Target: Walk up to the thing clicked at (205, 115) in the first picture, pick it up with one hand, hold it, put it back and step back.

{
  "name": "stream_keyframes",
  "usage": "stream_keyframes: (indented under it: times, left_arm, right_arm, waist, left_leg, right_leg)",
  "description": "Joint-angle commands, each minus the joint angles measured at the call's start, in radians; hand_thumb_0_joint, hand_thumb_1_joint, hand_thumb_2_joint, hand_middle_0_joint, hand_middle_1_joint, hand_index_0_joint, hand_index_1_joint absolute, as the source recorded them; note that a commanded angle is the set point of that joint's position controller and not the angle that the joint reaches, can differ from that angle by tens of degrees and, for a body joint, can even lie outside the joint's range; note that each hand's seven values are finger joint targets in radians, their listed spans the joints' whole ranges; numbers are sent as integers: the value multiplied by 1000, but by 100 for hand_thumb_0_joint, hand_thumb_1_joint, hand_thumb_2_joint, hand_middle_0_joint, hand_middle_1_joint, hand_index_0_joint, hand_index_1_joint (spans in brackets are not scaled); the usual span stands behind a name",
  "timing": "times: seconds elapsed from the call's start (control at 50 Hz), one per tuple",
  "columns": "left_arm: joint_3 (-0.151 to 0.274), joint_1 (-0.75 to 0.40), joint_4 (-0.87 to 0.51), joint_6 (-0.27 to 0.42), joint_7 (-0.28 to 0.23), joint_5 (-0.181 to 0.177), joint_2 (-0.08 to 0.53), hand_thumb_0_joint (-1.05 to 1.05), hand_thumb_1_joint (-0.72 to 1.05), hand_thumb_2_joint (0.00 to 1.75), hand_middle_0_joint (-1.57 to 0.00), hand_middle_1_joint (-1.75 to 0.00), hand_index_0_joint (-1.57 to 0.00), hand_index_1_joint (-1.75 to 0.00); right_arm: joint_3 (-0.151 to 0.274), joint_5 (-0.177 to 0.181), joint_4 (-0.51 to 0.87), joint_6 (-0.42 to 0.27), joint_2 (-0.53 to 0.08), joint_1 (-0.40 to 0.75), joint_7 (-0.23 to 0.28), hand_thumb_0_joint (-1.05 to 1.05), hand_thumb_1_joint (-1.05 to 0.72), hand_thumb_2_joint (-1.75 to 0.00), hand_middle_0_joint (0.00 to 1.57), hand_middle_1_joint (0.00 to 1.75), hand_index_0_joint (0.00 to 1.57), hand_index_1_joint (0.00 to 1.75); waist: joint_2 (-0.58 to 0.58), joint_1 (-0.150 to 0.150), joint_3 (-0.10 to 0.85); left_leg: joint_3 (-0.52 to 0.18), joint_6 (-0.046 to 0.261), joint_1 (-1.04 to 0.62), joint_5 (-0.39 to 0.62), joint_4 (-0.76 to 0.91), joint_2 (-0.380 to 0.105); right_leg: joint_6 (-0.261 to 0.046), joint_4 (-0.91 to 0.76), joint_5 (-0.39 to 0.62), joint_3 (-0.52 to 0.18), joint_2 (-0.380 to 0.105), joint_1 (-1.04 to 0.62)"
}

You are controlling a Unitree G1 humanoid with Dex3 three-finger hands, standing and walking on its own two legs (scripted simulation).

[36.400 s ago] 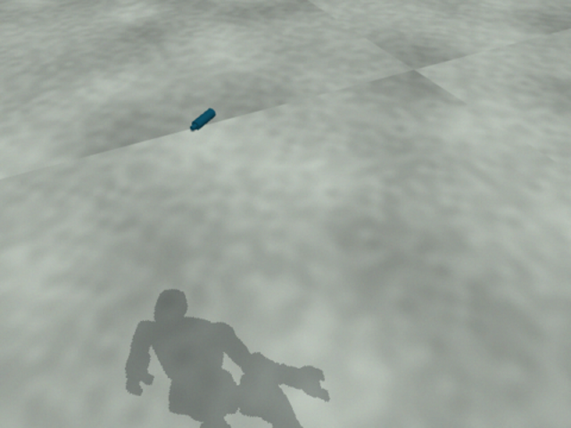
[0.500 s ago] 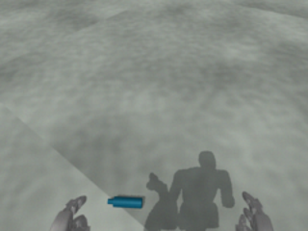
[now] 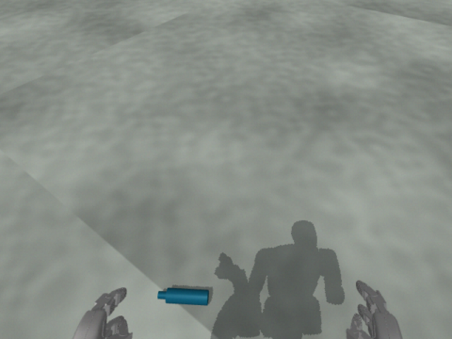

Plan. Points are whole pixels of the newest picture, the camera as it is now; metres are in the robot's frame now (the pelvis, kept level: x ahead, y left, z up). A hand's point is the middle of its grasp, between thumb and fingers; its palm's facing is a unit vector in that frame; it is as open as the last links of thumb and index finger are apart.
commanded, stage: home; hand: left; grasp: from above
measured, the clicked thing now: (183, 296) +0.43 +0.20 -0.68
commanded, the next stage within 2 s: stand in 0.10 s
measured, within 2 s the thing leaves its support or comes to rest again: neither
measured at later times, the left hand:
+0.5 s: hand out of the picture +0.10 +0.24 -0.10, palm faces +0.02 -0.94 -0.34, open 7.4 cm
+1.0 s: hand out of the picture +0.03 +0.25 -0.10, palm faces +0.04 -0.94 -0.34, open 7.4 cm
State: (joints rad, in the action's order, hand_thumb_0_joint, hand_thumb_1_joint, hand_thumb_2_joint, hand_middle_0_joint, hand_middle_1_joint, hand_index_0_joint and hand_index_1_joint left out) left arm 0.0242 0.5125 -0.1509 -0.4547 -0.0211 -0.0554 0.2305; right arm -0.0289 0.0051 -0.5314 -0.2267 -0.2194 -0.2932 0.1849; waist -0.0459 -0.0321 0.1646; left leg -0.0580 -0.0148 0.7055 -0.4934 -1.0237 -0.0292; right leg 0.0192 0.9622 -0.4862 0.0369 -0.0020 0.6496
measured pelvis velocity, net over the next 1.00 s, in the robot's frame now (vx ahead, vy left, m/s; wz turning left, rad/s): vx -0.01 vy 0.01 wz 0.01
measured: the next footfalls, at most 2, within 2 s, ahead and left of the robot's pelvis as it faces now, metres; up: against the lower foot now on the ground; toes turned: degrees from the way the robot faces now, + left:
none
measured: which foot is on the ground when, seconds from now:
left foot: down 0.00-1.00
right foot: down 0.00-1.00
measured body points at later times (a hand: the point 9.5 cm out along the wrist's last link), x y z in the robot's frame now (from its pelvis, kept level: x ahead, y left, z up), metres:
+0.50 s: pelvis -0.01 +0.01 +0.03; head +0.00 +0.01 +0.48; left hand +0.10 +0.29 -0.08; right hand +0.09 -0.28 -0.08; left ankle +0.01 +0.12 -0.68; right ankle +0.00 -0.13 -0.68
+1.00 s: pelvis -0.01 +0.01 +0.06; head -0.02 +0.01 +0.51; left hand +0.02 +0.30 -0.07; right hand +0.07 -0.27 -0.07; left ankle +0.01 +0.12 -0.68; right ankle +0.00 -0.13 -0.68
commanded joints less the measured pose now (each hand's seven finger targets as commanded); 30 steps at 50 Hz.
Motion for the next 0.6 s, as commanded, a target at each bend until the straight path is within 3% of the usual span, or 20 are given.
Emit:
stream_keyframes:
  times: [0.0,0.04,0.06,0.08,0.1,0.12,0.14,0.16,0.18,0.2,0.22,0.24,0.26,0.28,0.32,0.36,0.42,0.48,0.52,0.58]
  left_arm:
    - [66,-30,-197,54,-10,8,107,0,90,90,-20,-30,-20,-30]
    - [52,-27,-169,52,-7,6,89,0,90,90,-20,-30,-20,-30]
    - [72,-37,-201,53,-11,7,109,0,90,90,-20,-30,-20,-30]
    - [51,-2,-133,43,-7,7,77,0,90,90,-20,-30,-20,-30]
    - [84,-59,-227,55,-11,4,123,0,90,90,-20,-30,-20,-30]
    - [67,-17,-165,45,-8,7,102,0,90,90,-20,-30,-20,-30]
    - [86,-54,-219,52,-12,8,131,0,90,90,-20,-30,-20,-30]
    - [62,-34,-175,45,-7,8,110,0,90,90,-20,-30,-20,-30]
    - [57,-331,176,263,-46,122,193,0,90,90,-20,-30,-20,-30]
    - [82,-230,342,330,-41,124,211,0,90,90,-20,-30,-20,-30]
    - [78,-220,391,365,-37,133,222,0,90,90,-20,-30,-20,-30]
    - [71,-256,420,383,-28,129,217,0,90,90,-20,-30,-20,-30]
    - [64,-268,460,402,-21,125,218,0,90,90,-20,-30,-20,-30]
    - [60,-280,498,409,-19,122,218,0,90,90,-20,-30,-20,-30]
    - [68,-290,573,416,-16,113,213,0,90,90,-20,-30,-20,-30]
    - [65,-309,656,427,-18,106,207,0,90,90,-20,-30,-20,-30]
    - [70,-334,748,449,-20,109,213,0,90,90,-20,-30,-20,-30]
    - [66,-336,835,459,-17,101,204,0,90,90,-20,-30,-20,-30]
    - [62,-320,890,461,-17,95,193,0,90,90,-20,-30,-20,-30]
    - [61,-307,970,468,-19,92,207,0,90,90,-20,-30,-20,-30]
  right_arm:
    - [55,2,157,-62,-123,61,10,0,-90,-90,20,30,20,30]
    - [54,1,154,-61,-121,58,10,0,-90,-90,20,30,20,30]
    - [56,2,160,-61,-123,58,11,0,-90,-90,20,30,20,30]
    - [55,3,161,-62,-122,65,11,0,-90,-90,20,30,20,30]
    - [58,2,163,-63,-125,61,11,0,-90,-90,20,30,20,30]
    - [55,2,156,-61,-121,61,12,0,-90,-90,20,30,20,30]
    - [57,2,168,-62,-125,64,13,0,-90,-90,20,30,20,30]
    - [53,2,164,-63,-123,67,11,0,-90,-90,20,30,20,30]
    - [94,-121,-87,44,-231,140,-48,0,-90,-90,20,30,20,30]
    - [110,-118,-92,87,-242,145,-82,0,-90,-90,20,30,20,30]
    - [111,-117,-90,107,-234,140,-102,0,-90,-90,20,30,20,30]
    - [103,-123,-85,120,-233,110,-114,0,-90,-90,20,30,20,30]
    - [97,-101,-107,124,-218,117,-131,0,-90,-90,20,30,20,30]
    - [98,-74,-130,129,-206,111,-149,0,-90,-90,20,30,20,30]
    - [106,-57,-155,137,-216,142,-165,0,-90,-90,20,30,20,30]
    - [114,-53,-189,148,-216,148,-171,0,-90,-90,20,30,20,30]
    - [117,-58,-228,163,-222,157,-173,0,-90,-90,20,30,20,30]
    - [118,-59,-267,174,-232,158,-168,0,-90,-90,20,30,20,30]
    - [117,-57,-293,175,-241,158,-164,0,-90,-90,20,30,20,30]
    - [114,-50,-336,181,-242,152,-157,0,-90,-90,20,30,20,30]
  waist:
    - [-2,-7,83]
    - [-2,-12,76]
    - [-8,-7,84]
    - [9,-12,62]
    - [11,-6,75]
    - [14,-7,81]
    - [8,-8,84]
    - [23,-14,50]
    - [64,64,-172]
    - [139,67,-93]
    - [170,50,-80]
    - [113,22,-91]
    - [46,38,-61]
    - [46,47,-45]
    - [97,63,-56]
    - [70,66,-74]
    - [49,58,-79]
    - [10,59,-128]
    - [-30,67,-134]
    - [-4,60,-136]
  left_leg:
    - [12,25,-117,245,165,22]
    - [13,25,-121,245,166,21]
    - [12,23,-126,252,169,20]
    - [12,25,-112,239,164,22]
    - [14,27,-115,243,161,21]
    - [19,28,-115,244,154,27]
    - [21,29,-117,242,152,27]
    - [25,31,-99,208,152,30]
    - [-28,75,-142,391,246,-13]
    - [18,84,-186,362,237,2]
    - [25,81,-216,335,229,12]
    - [5,78,-219,290,261,16]
    - [-17,82,-267,285,288,12]
    - [-12,84,-283,262,307,11]
    - [-5,73,-328,280,320,13]
    - [-29,74,-329,215,364,-1]
    - [-45,79,-359,237,407,-14]
    - [-77,78,-367,191,489,-34]
    - [-113,81,-380,236,543,-57]
    - [-97,72,-436,320,563,-56]
  right_leg:
    - [-21,-152,218,28,28,-39]
    - [-20,-151,217,29,28,-30]
    - [-21,-149,222,30,28,-38]
    - [-18,-158,216,28,26,-28]
    - [-17,-157,221,29,26,-37]
    - [-14,-165,227,23,22,-41]
    - [-14,-167,231,21,22,-41]
    - [-10,-176,200,21,21,-25]
    - [-54,-205,205,-44,-46,-204]
    - [-85,-258,181,-118,-66,-232]
    - [-103,-284,184,-159,-86,-224]
    - [-102,-281,162,-158,-70,-192]
    - [-90,-257,207,-138,-72,-250]
    - [-78,-258,197,-118,-79,-283]
    - [-73,-297,191,-131,-82,-256]
    - [-60,-340,135,-120,-85,-278]
    - [-49,-360,190,-106,-82,-319]
    - [-43,-389,185,-86,-68,-343]
    - [-35,-393,232,-67,-61,-385]
    - [-38,-452,288,-80,-74,-426]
